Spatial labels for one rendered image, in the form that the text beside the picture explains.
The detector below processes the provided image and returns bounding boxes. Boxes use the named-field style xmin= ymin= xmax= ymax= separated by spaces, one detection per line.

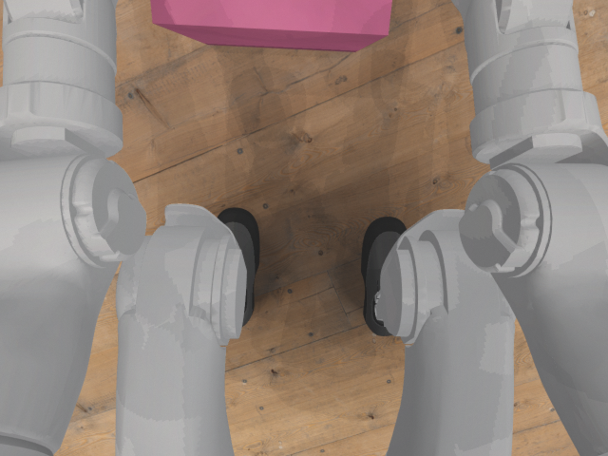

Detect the robot foot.
xmin=361 ymin=217 xmax=407 ymax=336
xmin=218 ymin=208 xmax=259 ymax=327

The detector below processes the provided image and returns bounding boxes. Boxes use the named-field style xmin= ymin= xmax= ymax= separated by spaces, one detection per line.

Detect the robot right foot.
xmin=361 ymin=217 xmax=407 ymax=336

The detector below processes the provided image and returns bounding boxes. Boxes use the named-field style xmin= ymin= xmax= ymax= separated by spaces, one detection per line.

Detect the right robot upper arm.
xmin=459 ymin=162 xmax=608 ymax=456

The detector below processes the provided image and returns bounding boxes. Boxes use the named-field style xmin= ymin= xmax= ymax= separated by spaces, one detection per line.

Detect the robot left forearm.
xmin=0 ymin=0 xmax=124 ymax=162

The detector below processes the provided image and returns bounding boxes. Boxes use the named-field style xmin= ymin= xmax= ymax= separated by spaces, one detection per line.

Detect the carton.
xmin=150 ymin=0 xmax=392 ymax=52

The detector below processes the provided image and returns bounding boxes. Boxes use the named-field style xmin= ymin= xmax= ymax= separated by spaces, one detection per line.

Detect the left robot upper arm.
xmin=0 ymin=153 xmax=146 ymax=456

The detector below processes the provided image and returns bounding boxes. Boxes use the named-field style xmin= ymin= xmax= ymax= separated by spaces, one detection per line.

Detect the robot right forearm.
xmin=451 ymin=0 xmax=608 ymax=170

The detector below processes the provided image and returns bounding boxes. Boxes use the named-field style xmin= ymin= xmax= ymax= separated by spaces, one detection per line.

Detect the robot left foot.
xmin=218 ymin=208 xmax=259 ymax=327

